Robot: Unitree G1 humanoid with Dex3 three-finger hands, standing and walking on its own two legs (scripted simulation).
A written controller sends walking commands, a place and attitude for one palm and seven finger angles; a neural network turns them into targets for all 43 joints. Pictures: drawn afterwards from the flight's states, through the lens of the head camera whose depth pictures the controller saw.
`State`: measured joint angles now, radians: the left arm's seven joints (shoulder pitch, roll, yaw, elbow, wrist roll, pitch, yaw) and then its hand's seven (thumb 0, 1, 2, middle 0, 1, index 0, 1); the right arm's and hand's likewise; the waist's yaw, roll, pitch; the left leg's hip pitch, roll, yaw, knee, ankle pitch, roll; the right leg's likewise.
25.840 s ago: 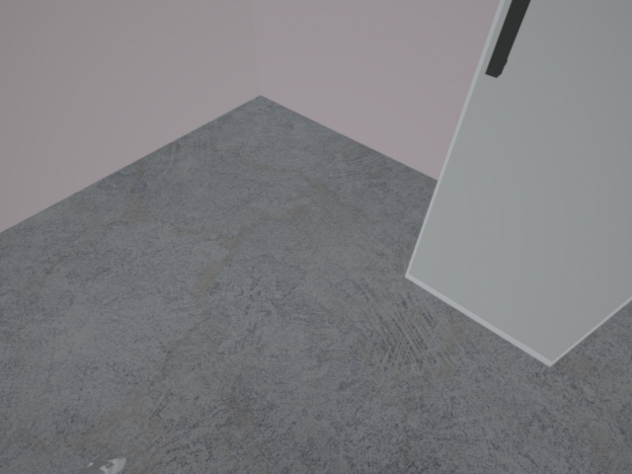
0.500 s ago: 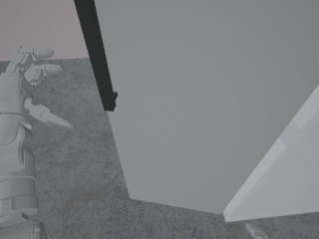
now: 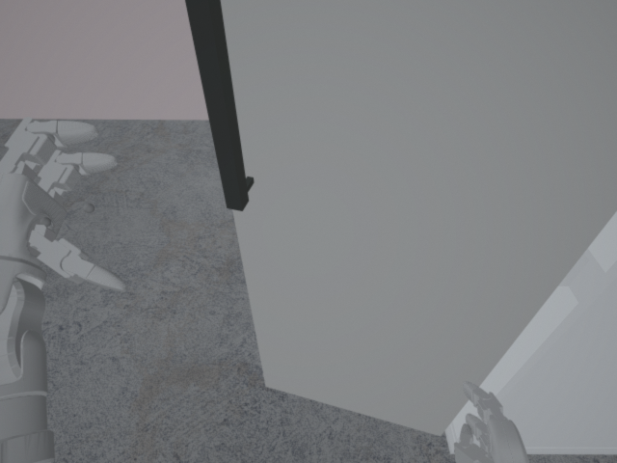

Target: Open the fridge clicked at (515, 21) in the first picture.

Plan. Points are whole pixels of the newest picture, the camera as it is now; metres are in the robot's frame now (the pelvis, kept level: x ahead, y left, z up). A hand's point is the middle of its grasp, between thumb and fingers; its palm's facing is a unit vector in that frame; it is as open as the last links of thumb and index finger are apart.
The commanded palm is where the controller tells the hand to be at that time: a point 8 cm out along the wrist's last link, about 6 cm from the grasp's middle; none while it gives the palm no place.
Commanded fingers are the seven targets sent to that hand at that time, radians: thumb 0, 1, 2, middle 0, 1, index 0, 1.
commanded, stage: draw the hand back to the body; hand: left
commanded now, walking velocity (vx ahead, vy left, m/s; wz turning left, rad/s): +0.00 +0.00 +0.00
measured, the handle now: (228, 93) +0.45 +0.17 +0.28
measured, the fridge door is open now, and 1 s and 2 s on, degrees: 75 75 75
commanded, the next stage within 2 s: step back with the hand held close in 1.60 s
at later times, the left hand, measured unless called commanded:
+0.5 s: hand (71, 255) +0.24 +0.28 +0.20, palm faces +0.13 -0.99 -0.03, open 14.6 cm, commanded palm +0.20 +0.31 +0.21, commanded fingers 0.00 -0.37 0.29 -0.24 -1.04 -0.24 -1.04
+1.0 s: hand (58, 278) +0.22 +0.29 +0.18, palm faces +0.47 -0.82 -0.33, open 11.0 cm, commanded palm +0.16 +0.32 +0.19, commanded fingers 0.00 0.54 0.73 -0.21 -0.51 -0.21 -0.51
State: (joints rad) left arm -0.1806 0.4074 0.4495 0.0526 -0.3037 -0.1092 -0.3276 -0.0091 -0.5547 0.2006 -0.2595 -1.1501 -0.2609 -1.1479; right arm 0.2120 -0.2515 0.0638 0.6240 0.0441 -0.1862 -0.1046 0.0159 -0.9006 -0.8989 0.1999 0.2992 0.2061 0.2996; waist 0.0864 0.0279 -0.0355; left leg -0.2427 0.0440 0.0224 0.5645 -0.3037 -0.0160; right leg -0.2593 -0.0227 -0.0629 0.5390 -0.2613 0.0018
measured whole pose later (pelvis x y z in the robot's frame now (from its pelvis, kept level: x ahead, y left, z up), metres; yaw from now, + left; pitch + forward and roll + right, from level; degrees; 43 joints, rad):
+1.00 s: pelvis +0.01 +0.03 +0.01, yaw -1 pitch -5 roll +0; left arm 0.31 0.35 0.34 -0.33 -0.06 -0.08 0.10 0.00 0.19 0.56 -0.23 -0.71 -0.24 -0.71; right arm 0.24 -0.22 0.03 0.70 -0.02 -0.17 -0.07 0.02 -0.90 -0.90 0.20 0.30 0.21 0.30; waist 0.08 0.04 0.02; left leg -0.08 0.01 0.06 0.43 -0.26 0.02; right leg -0.10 -0.05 -0.03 0.40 -0.20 0.04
